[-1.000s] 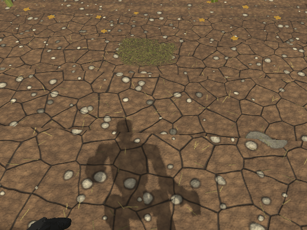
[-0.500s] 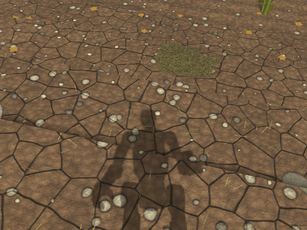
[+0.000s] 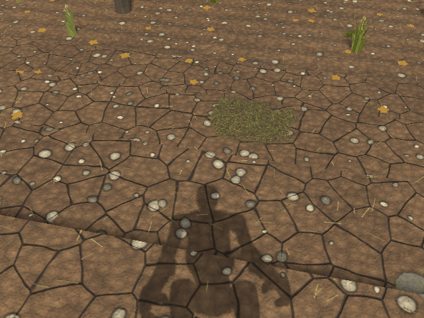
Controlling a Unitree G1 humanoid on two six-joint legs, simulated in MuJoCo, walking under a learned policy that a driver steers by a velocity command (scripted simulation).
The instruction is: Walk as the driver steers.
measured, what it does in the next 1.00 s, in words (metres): goes down: right foot 0.18 m lower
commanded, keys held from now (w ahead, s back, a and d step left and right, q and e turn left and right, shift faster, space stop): w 1.00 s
